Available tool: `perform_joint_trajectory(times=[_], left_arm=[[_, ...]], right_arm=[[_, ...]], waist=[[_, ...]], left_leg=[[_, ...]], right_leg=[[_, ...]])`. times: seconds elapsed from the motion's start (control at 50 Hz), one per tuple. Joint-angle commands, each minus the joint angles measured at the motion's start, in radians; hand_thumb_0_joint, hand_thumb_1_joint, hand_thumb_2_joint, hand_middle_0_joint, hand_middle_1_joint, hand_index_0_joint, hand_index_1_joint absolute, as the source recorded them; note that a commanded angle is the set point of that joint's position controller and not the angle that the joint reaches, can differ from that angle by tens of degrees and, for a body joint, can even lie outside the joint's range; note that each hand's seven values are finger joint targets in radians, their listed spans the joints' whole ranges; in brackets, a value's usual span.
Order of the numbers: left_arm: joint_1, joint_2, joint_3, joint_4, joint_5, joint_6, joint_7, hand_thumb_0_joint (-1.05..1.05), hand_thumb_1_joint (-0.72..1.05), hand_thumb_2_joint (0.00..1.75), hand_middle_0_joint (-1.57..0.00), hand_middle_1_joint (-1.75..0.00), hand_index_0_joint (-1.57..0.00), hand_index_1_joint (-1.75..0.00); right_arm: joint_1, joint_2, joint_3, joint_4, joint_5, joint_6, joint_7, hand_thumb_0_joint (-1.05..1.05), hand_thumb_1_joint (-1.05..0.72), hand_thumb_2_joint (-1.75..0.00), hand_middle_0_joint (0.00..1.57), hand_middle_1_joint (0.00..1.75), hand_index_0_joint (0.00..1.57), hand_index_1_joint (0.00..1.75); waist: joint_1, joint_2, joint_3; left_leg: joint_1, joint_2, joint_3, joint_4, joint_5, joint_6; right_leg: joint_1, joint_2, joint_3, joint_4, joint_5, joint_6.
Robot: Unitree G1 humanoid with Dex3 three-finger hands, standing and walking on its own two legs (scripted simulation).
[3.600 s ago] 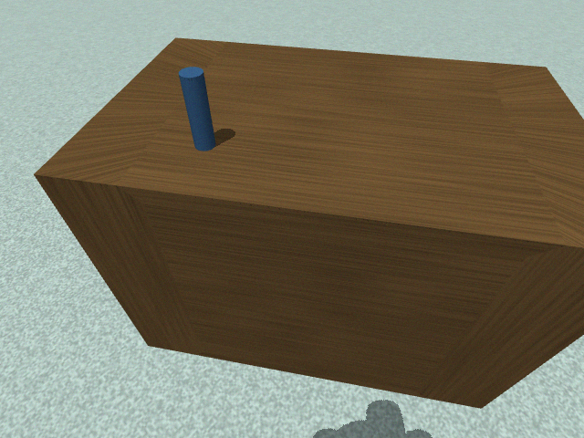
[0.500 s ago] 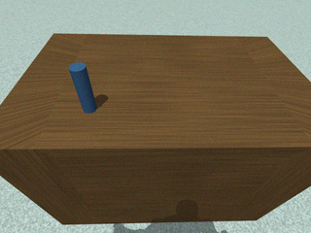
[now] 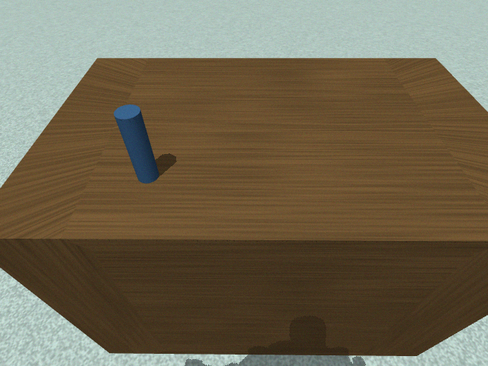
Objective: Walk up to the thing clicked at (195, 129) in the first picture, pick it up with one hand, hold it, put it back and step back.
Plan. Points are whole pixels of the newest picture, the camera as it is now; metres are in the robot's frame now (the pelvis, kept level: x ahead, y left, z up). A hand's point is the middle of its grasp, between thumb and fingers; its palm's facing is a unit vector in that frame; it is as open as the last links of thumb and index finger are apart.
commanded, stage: walk up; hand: left
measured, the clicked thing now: (138, 147) +0.50 +0.21 +0.10
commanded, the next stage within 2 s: stand in 0.06 s
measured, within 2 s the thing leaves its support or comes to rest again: neither
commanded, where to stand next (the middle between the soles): +0.03 +0.00 m, yaw +0 degrees
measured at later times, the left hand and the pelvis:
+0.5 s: hand out of the picture +0.08 +0.25 -0.15, palm faces -0.02 -0.94 -0.34, open 7.4 cm; pelvis +0.00 -0.01 +0.00, yaw +0 degrees
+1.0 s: hand out of the picture +0.06 +0.25 -0.16, palm faces -0.02 -0.94 -0.35, open 7.4 cm; pelvis +0.00 -0.01 +0.00, yaw +0 degrees
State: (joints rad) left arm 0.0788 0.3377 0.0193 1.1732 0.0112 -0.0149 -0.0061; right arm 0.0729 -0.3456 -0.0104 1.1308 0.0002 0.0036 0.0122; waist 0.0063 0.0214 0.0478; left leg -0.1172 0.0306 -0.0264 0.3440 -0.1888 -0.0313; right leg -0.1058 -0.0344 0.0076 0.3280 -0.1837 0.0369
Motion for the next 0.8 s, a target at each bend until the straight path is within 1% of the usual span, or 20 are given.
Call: perform_joint_trajectory(times=[0.0, 0.02, 0.04, 0.08, 0.14, 0.16, 0.18, 0.22, 0.26, 0.3, 0.4, 0.44, 0.46, 0.5, 0.58, 0.6, 0.64, 0.7, 0.74, 0.78], left_arm=[[-0.066, 0.219, 0.038, -0.072, 0.000, -0.021, 0.017, 0.00, 0.90, 0.90, -0.20, -0.30, -0.20, -0.30], [-0.053, 0.219, 0.038, -0.073, 0.001, -0.021, 0.017, 0.00, 0.90, 0.90, -0.20, -0.30, -0.20, -0.30], [-0.042, 0.229, 0.033, -0.077, 0.000, -0.021, 0.017, 0.00, 0.90, 0.90, -0.20, -0.30, -0.20, -0.30], [-0.040, 0.225, 0.034, -0.081, 0.001, -0.020, 0.018, 0.00, 0.90, 0.90, -0.20, -0.30, -0.20, -0.30], [-0.034, 0.222, 0.032, -0.089, -0.003, -0.023, 0.015, 0.00, 0.90, 0.90, -0.20, -0.30, -0.20, -0.30], [-0.037, 0.230, 0.033, -0.091, -0.003, -0.023, 0.016, 0.00, 0.90, 0.90, -0.20, -0.30, -0.20, -0.30], [-0.031, 0.228, 0.033, -0.094, -0.003, -0.024, 0.016, 0.00, 0.90, 0.90, -0.20, -0.30, -0.20, -0.30], [-0.040, 0.228, 0.031, -0.096, -0.003, -0.021, 0.016, 0.00, 0.90, 0.90, -0.20, -0.30, -0.20, -0.30], [-0.039, 0.230, 0.032, -0.099, -0.003, -0.018, 0.015, 0.00, 0.90, 0.90, -0.20, -0.30, -0.20, -0.30], [-0.030, 0.229, 0.030, -0.101, -0.004, -0.017, 0.014, 0.00, 0.90, 0.90, -0.20, -0.30, -0.20, -0.30], [-0.023, 0.232, 0.029, -0.105, -0.002, -0.015, 0.012, 0.00, 0.90, 0.90, -0.20, -0.30, -0.20, -0.30], [-0.023, 0.236, 0.031, -0.108, -0.001, -0.016, 0.013, 0.00, 0.90, 0.90, -0.20, -0.30, -0.20, -0.30], [-0.024, 0.234, 0.029, -0.111, -0.001, -0.017, 0.012, 0.00, 0.90, 0.90, -0.20, -0.30, -0.20, -0.30], [-0.019, 0.237, 0.030, -0.111, -0.002, -0.016, 0.013, 0.00, 0.90, 0.90, -0.20, -0.30, -0.20, -0.30], [-0.020, 0.236, 0.030, -0.111, -0.002, -0.013, 0.010, 0.00, 0.90, 0.90, -0.20, -0.30, -0.20, -0.30], [-0.008, 0.231, 0.028, -0.109, -0.003, -0.014, 0.010, 0.00, 0.90, 0.90, -0.20, -0.30, -0.20, -0.30], [-0.015, 0.238, 0.029, -0.110, -0.002, -0.015, 0.011, 0.00, 0.90, 0.90, -0.20, -0.30, -0.20, -0.30], [-0.017, 0.241, 0.029, -0.114, -0.003, -0.017, 0.011, 0.00, 0.90, 0.90, -0.20, -0.30, -0.20, -0.30], [-0.006, 0.237, 0.027, -0.111, -0.003, -0.017, 0.010, 0.00, 0.90, 0.90, -0.20, -0.30, -0.20, -0.30], [-0.008, 0.241, 0.030, -0.113, 0.000, -0.016, 0.010, 0.00, 0.90, 0.90, -0.20, -0.30, -0.20, -0.30]], right_arm=[[-0.037, -0.207, -0.044, -0.052, -0.002, -0.018, -0.012, 0.00, -0.90, -0.90, 0.20, 0.30, 0.20, 0.30], [-0.046, -0.208, -0.044, -0.055, -0.002, -0.018, -0.011, 0.00, -0.90, -0.90, 0.20, 0.30, 0.20, 0.30], [-0.041, -0.210, -0.041, -0.064, -0.015, -0.025, -0.013, 0.00, -0.90, -0.90, 0.20, 0.30, 0.20, 0.30], [-0.045, -0.216, -0.044, -0.063, -0.014, -0.028, -0.015, 0.00, -0.90, -0.90, 0.20, 0.30, 0.20, 0.30], [-0.039, -0.220, -0.043, -0.064, -0.011, -0.030, -0.015, 0.00, -0.90, -0.90, 0.20, 0.30, 0.20, 0.30], [-0.033, -0.210, -0.040, -0.064, -0.010, -0.030, -0.014, 0.00, -0.90, -0.90, 0.20, 0.30, 0.20, 0.30], [-0.033, -0.219, -0.042, -0.066, -0.010, -0.031, -0.015, 0.00, -0.90, -0.90, 0.20, 0.30, 0.20, 0.30], [-0.028, -0.210, -0.037, -0.065, -0.009, -0.029, -0.015, 0.00, -0.90, -0.90, 0.20, 0.30, 0.20, 0.30], [-0.023, -0.214, -0.038, -0.065, -0.009, -0.027, -0.016, 0.00, -0.90, -0.90, 0.20, 0.30, 0.20, 0.30], [-0.024, -0.221, -0.039, -0.066, -0.010, -0.028, -0.015, 0.00, -0.90, -0.90, 0.20, 0.30, 0.20, 0.30], [-0.018, -0.220, -0.036, -0.067, -0.009, -0.030, -0.015, 0.00, -0.90, -0.90, 0.20, 0.30, 0.20, 0.30], [-0.015, -0.223, -0.038, -0.068, -0.008, -0.029, -0.015, 0.00, -0.90, -0.90, 0.20, 0.30, 0.20, 0.30], [-0.011, -0.221, -0.035, -0.070, -0.010, -0.030, -0.014, 0.00, -0.90, -0.90, 0.20, 0.30, 0.20, 0.30], [-0.010, -0.226, -0.037, -0.070, -0.010, -0.030, -0.015, 0.00, -0.90, -0.90, 0.20, 0.30, 0.20, 0.30], [-0.005, -0.224, -0.033, -0.071, -0.009, -0.029, -0.016, 0.00, -0.90, -0.90, 0.20, 0.30, 0.20, 0.30], [-0.011, -0.227, -0.035, -0.071, -0.009, -0.030, -0.014, 0.00, -0.90, -0.90, 0.20, 0.30, 0.20, 0.30], [-0.007, -0.224, -0.036, -0.071, -0.009, -0.027, -0.014, 0.00, -0.90, -0.90, 0.20, 0.30, 0.20, 0.30], [0.001, -0.222, -0.036, -0.073, -0.010, -0.027, -0.013, 0.00, -0.90, -0.90, 0.20, 0.30, 0.20, 0.30], [0.001, -0.223, -0.034, -0.070, -0.010, -0.028, -0.012, 0.00, -0.90, -0.90, 0.20, 0.30, 0.20, 0.30], [0.002, -0.223, -0.037, -0.072, -0.010, -0.026, -0.012, 0.00, -0.90, -0.90, 0.20, 0.30, 0.20, 0.30]], waist=[[-0.010, -0.026, -0.077], [-0.004, -0.021, -0.084], [-0.008, -0.042, -0.068], [-0.005, -0.038, -0.077], [-0.006, -0.024, -0.108], [-0.010, -0.026, -0.106], [-0.008, -0.018, -0.119], [-0.011, -0.026, -0.086], [-0.009, -0.024, -0.078], [-0.008, -0.009, -0.083], [-0.008, -0.014, -0.070], [-0.007, -0.017, -0.074], [-0.008, -0.021, -0.077], [-0.007, -0.019, -0.076], [-0.008, -0.017, -0.057], [-0.002, -0.013, -0.053], [-0.007, -0.035, -0.052], [-0.012, -0.037, -0.059], [-0.007, -0.024, -0.047], [-0.010, -0.035, -0.053]], left_leg=[[0.010, 0.084, -0.052, -0.052, 0.147, 0.045], [0.022, 0.086, -0.052, -0.048, 0.152, 0.048], [0.015, 0.096, -0.061, -0.053, 0.178, 0.041], [0.028, 0.099, -0.063, -0.050, 0.185, 0.040], [0.041, 0.099, -0.056, -0.036, 0.216, 0.043], [0.035, 0.098, -0.056, -0.044, 0.218, 0.038], [0.045, 0.100, -0.052, -0.035, 0.234, 0.041], [0.020, 0.094, -0.054, -0.048, 0.192, 0.037], [0.009, 0.094, -0.053, -0.054, 0.161, 0.036], [0.018, 0.097, -0.053, -0.053, 0.173, 0.037], [0.011, 0.095, -0.055, -0.059, 0.142, 0.035], [0.019, 0.097, -0.056, -0.057, 0.148, 0.037], [0.018, 0.099, -0.053, -0.055, 0.165, 0.039], [0.027, 0.098, -0.054, -0.056, 0.159, 0.037], [0.001, 0.094, -0.054, -0.068, 0.120, 0.037], [0.013, 0.095, -0.056, -0.066, 0.109, 0.037], [0.015, 0.096, -0.058, -0.062, 0.094, 0.040], [0.017, 0.093, -0.056, -0.061, 0.092, 0.040], [0.011, 0.093, -0.059, -0.063, 0.077, 0.041], [0.012, 0.092, -0.055, -0.058, 0.072, 0.041]], right_leg=[[0.013, -0.088, 0.050, -0.049, 0.130, -0.041], [0.010, -0.088, 0.050, -0.051, 0.135, -0.039], [0.005, -0.094, 0.058, -0.039, 0.166, -0.041], [0.003, -0.093, 0.054, -0.038, 0.159, -0.041], [0.031, -0.100, 0.061, -0.034, 0.217, -0.041], [0.035, -0.098, 0.058, -0.029, 0.213, -0.043], [0.045, -0.101, 0.062, -0.031, 0.237, -0.042], [0.028, -0.096, 0.059, -0.038, 0.191, -0.043], [0.029, -0.095, 0.062, -0.040, 0.165, -0.045], [0.029, -0.097, 0.062, -0.039, 0.167, -0.049], [0.014, -0.093, 0.066, -0.045, 0.143, -0.049], [0.011, -0.093, 0.064, -0.042, 0.144, -0.050], [0.018, -0.094, 0.064, -0.038, 0.164, -0.050], [0.011, -0.094, 0.064, -0.038, 0.150, -0.050], [0.005, -0.090, 0.066, -0.040, 0.116, -0.051], [-0.009, -0.088, 0.064, -0.046, 0.095, -0.050], [-0.018, -0.088, 0.067, -0.054, 0.078, -0.050], [-0.013, -0.094, 0.074, -0.054, 0.087, -0.054], [-0.019, -0.089, 0.073, -0.058, 0.073, -0.051], [-0.019, -0.091, 0.074, -0.056, 0.081, -0.052]])
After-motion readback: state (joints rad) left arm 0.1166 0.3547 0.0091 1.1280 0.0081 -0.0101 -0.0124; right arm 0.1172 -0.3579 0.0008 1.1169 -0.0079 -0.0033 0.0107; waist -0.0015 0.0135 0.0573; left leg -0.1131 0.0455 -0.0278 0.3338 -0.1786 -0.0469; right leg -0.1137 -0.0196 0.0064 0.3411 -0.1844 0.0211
